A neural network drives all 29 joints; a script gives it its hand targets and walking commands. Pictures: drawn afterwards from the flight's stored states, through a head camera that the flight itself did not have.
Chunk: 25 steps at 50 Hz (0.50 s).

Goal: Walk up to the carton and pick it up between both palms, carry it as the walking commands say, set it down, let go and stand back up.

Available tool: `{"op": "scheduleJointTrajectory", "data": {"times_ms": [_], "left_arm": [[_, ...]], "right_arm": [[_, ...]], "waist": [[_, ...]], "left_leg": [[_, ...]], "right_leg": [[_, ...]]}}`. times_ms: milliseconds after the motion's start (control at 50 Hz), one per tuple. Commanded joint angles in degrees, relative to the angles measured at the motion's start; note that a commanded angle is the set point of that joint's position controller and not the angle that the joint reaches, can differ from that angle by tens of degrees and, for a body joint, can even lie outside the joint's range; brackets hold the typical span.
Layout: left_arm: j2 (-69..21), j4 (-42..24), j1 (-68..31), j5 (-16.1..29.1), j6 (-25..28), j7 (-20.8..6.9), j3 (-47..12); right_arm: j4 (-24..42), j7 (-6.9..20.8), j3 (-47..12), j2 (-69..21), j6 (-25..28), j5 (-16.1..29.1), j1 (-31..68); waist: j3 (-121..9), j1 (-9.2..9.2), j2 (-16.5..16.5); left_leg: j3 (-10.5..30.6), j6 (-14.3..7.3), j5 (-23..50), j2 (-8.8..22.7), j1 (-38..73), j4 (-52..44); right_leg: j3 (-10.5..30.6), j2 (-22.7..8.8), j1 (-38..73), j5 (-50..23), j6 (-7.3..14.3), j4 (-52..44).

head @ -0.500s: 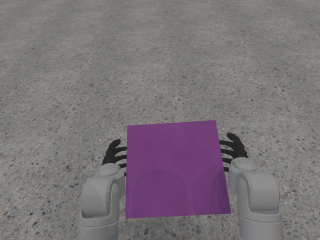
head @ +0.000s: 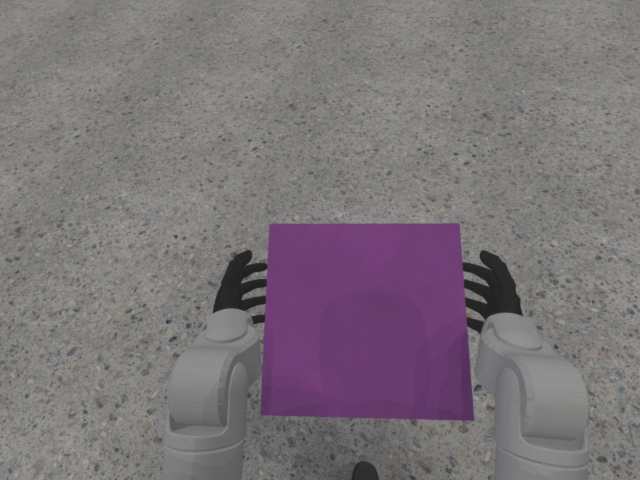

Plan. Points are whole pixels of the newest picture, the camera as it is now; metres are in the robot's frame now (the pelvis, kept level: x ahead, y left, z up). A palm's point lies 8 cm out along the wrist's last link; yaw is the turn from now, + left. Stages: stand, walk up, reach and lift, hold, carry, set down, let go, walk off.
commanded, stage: carry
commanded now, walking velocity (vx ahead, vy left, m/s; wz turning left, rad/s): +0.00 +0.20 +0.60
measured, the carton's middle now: (359, 320) +0.33 -0.01 -0.02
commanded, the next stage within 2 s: none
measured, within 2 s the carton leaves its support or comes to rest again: neither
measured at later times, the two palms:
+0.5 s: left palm out of the picture +0.19 +0.38 +0.05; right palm (258, 351) +0.26 +0.10 +0.06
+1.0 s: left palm out of the picture +0.09 +0.43 +0.09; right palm (177, 478) +0.13 +0.15 +0.10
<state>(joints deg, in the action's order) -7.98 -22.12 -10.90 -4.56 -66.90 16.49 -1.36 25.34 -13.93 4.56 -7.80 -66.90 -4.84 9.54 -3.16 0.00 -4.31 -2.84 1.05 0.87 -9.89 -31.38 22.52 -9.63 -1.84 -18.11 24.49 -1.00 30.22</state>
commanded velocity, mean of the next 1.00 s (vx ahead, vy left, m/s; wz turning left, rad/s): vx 0.00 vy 0.04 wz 0.11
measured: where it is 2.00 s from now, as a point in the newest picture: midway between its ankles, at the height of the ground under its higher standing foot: outside the picture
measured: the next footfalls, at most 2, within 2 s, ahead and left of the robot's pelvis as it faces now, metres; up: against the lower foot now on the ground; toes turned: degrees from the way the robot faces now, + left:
left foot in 0.26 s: +0.05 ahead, +0.26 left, +0.00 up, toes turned +13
right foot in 0.84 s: -0.11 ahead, +0.10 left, +0.00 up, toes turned +3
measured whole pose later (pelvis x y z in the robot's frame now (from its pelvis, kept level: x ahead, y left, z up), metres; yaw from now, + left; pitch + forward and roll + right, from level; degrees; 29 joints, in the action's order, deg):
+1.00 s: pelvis -0.12 +0.25 +0.00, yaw +9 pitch -1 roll -4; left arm -7.4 -15.9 -5.5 -6.0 -72.6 15.3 0.0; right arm 15.3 -14.2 0.6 -7.4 -72.3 -5.8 6.2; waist -9.1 0.8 -2.4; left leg -7.9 0.4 -3.6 -4.9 -23.0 25.4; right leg -6.0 -1.0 -7.6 20.7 -1.7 29.4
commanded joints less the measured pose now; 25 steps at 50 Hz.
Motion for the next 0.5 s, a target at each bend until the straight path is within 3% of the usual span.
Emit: {"op": "scheduleJointTrajectory", "data": {"times_ms": [0,20,40,60,80,120,140,160,180,200,220,240,260,280,300,320,340,360,380,400,420,480], "left_arm": [[-54.2,-7.6,-17.0,17.3,3.4,-14.0,-26.0],[-56.2,-6.2,-22.1,18.8,2.6,-14.7,-29.0],[-55.8,-6.5,-23.2,19.0,1.9,-15.1,-28.7],[-56.6,-6.6,-23.4,19.7,1.6,-16.0,-28.5],[-55.4,-7.4,-22.8,19.6,1.2,-16.2,-27.9],[-54.0,-8.6,-22.5,18.6,1.0,-15.7,-26.3],[-53.7,-8.3,-21.8,18.1,0.5,-15.2,-25.7],[-53.2,-8.9,-20.8,17.6,0.7,-14.8,-25.3],[-52.5,-7.6,-18.7,16.6,0.5,-14.5,-24.6],[-51.0,-7.4,-15.9,16.0,0.3,-14.2,-24.2],[-51.1,-8.2,-17.9,15.7,0.1,-14.0,-25.0],[-51.9,-9.7,-18.4,16.5,0.2,-13.9,-25.9],[-52.5,-10.6,-20.9,18.4,0.6,-13.9,-28.3],[-56.2,-10.6,-23.7,20.4,0.5,-14.4,-31.1],[-56.7,-13.4,-26.0,21.0,1.5,-14.8,-33.0],[-59.3,-14.6,-27.7,21.8,2.2,-15.1,-33.9],[-59.5,-12.5,-25.6,21.3,2.2,-15.5,-33.5],[-60.2,-12.5,-25.2,21.5,2.8,-15.7,-33.5],[-61.0,-11.8,-26.2,21.7,3.1,-15.9,-33.3],[-61.3,-15.1,-27.6,23.3,4.2,-16.3,-34.4],[-61.9,-14.6,-28.1,23.3,4.7,-16.4,-34.9],[-60.1,-16.8,-30.3,24.1,5.7,-16.7,-34.8]], "right_arm": [[0.8,13.1,-36.0,-53.8,1.7,20.5,18.0],[-0.1,13.2,-33.7,-52.5,1.5,17.8,15.4],[1.8,13.1,-33.4,-52.6,1.2,18.1,18.7],[4.5,13.1,-35.1,-54.1,1.3,18.8,20.3],[3.8,12.8,-35.6,-53.6,0.7,18.6,20.1],[4.9,12.8,-37.2,-54.7,0.1,20.6,24.5],[4.8,12.7,-37.0,-54.7,-0.7,20.8,25.0],[4.8,12.8,-37.6,-55.3,-1.1,21.8,24.2],[5.4,13.1,-37.9,-54.1,-1.4,22.7,25.2],[2.6,13.2,-36.7,-53.6,-1.8,22.5,20.3],[1.9,13.3,-35.7,-53.3,-1.6,22.6,19.5],[2.3,13.0,-34.3,-53.6,-1.1,22.5,18.4],[2.7,13.5,-34.0,-55.4,-0.9,22.6,17.4],[2.3,14.0,-33.2,-56.5,-0.3,22.1,19.1],[1.5,14.1,-32.7,-58.9,0.4,21.7,18.5],[2.3,14.0,-32.8,-61.3,1.3,21.4,19.0],[2.0,14.0,-32.0,-60.0,1.7,20.8,17.5],[2.5,14.3,-31.8,-60.0,2.4,20.8,18.1],[3.8,14.7,-31.6,-60.2,2.8,21.1,20.4],[5.9,14.7,-32.0,-60.9,3.9,21.1,20.3],[6.6,14.7,-32.4,-60.9,4.6,21.2,21.2],[6.0,14.2,-33.0,-60.4,5.3,19.8,19.8]], "waist": [[-17.6,1.06,10.5],[-17.8,1.23,11.2],[-13.9,1.14,14.8],[-12.2,0.82,17.8],[-9.8,0.65,18.9],[-8.0,-0.02,18.9],[-7.3,-0.16,17.9],[-8.8,-0.25,20.4],[-11.0,0.31,20.9],[-15.7,1.18,15.8],[-17.4,2.09,-2.5],[-19.5,1.41,-15.7],[-21.5,0.86,-13.6],[-23.4,0.81,-10.0],[-23.9,0.43,-8.0],[-26.7,0.37,-6.8],[-27.0,0.59,-7.9],[-27.9,0.56,-6.7],[-28.6,0.39,-6.7],[-29.5,0.61,-4.4],[-30.1,0.40,-4.2],[-26.7,0.40,0.7]], "left_leg": [[7.9,-0.6,-26.2,14.8,-17.2,43.3],[5.3,-0.3,-21.9,15.2,-11.9,36.0],[1.5,-0.7,-24.1,15.1,-6.1,30.5],[-4.2,-1.1,-21.9,11.9,-1.2,27.3],[-5.1,-1.1,-21.9,10.3,0.9,27.3],[-7.9,0.8,-24.6,9.0,4.1,22.8],[-9.8,0.6,-25.8,7.7,5.4,20.2],[-10.5,0.6,-26.5,7.6,6.8,16.7],[-11.5,0.5,-23.1,6.3,9.5,10.7],[-7.4,-0.4,-13.2,7.2,16.3,6.1],[9.2,-4.6,23.8,18.2,26.1,4.4],[21.4,-10.3,54.0,26.7,32.7,8.0],[17.6,-12.7,64.0,27.5,33.0,10.5],[17.9,-13.5,59.7,27.3,31.2,10.4],[16.5,-11.9,44.5,25.4,29.9,9.9],[13.8,-11.3,35.1,23.9,30.9,9.4],[14.9,-11.3,34.9,22.9,33.3,9.3],[14.0,-11.4,33.0,23.2,35.6,9.1],[13.4,-11.3,28.2,23.9,37.5,7.8],[14.5,-11.4,22.7,25.1,37.8,5.7],[16.2,-11.6,18.4,26.0,38.1,4.3],[17.8,-12.9,5.9,26.0,29.9,-1.5]], "right_leg": [[18.2,-27.8,27.8,-53.0,7.0,-2.2],[9.9,-25.8,22.8,-44.0,6.2,-1.9],[2.4,-22.6,15.8,-36.7,5.4,-0.9],[-0.4,-20.3,9.0,-37.3,3.6,-1.0],[-0.1,-18.9,4.4,-34.1,3.6,-2.7],[0.0,-18.2,2.6,-34.7,1.8,-1.9],[0.6,-18.3,2.8,-38.8,1.2,0.0],[-0.5,-18.8,4.5,-43.3,0.7,3.6],[-1.9,-17.7,6.9,-48.4,-0.8,8.6],[-3.8,-15.0,5.3,-43.9,-3.4,17.1],[-3.7,-8.3,-9.7,-6.6,-6.4,31.1],[-1.1,-2.5,-20.9,20.3,-7.1,39.9],[4.2,-3.5,-19.8,22.6,-5.4,46.6],[6.0,-3.4,-17.6,19.6,-5.8,46.8],[6.8,-3.9,-15.7,12.0,-5.4,41.5],[6.7,-3.9,-15.6,8.2,-4.6,38.5],[7.0,-3.2,-16.9,6.9,-3.6,37.0],[7.7,-3.4,-17.5,5.4,-3.7,35.1],[7.5,-3.2,-18.4,4.0,-3.8,35.2],[7.8,-3.1,-17.4,2.7,-3.7,34.0],[8.3,-2.4,-16.6,2.2,-3.0,32.1],[8.0,-0.7,-10.7,0.5,-2.3,25.8]]}}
